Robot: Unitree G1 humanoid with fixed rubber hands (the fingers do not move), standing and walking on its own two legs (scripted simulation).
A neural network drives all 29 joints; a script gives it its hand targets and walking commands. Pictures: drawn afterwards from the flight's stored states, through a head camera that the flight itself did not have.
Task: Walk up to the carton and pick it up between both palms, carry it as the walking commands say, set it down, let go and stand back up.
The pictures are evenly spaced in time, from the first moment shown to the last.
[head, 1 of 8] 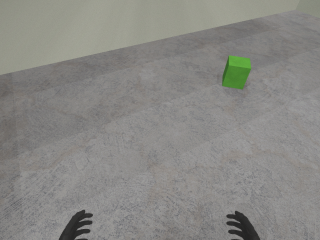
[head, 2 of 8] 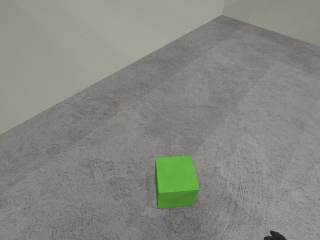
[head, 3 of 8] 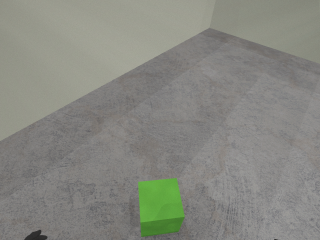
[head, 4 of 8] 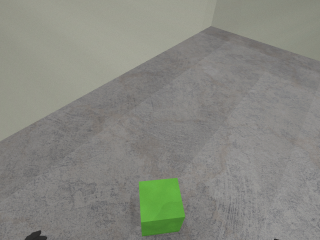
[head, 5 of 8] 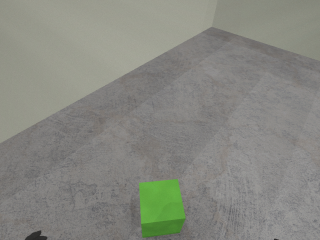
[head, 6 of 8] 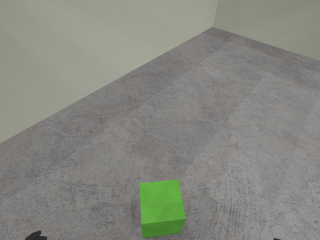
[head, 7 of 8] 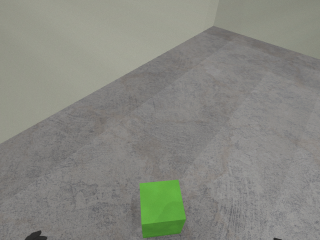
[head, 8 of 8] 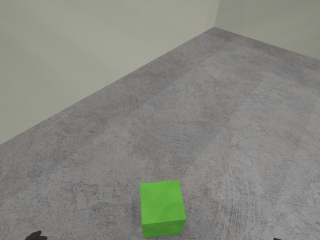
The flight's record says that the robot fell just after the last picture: no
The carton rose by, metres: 0.00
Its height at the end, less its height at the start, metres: +0.00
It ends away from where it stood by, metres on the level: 0.00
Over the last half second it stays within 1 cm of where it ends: yes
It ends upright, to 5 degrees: yes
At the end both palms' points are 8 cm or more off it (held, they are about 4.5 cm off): yes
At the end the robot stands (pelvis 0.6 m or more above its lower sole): yes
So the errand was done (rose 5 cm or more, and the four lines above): no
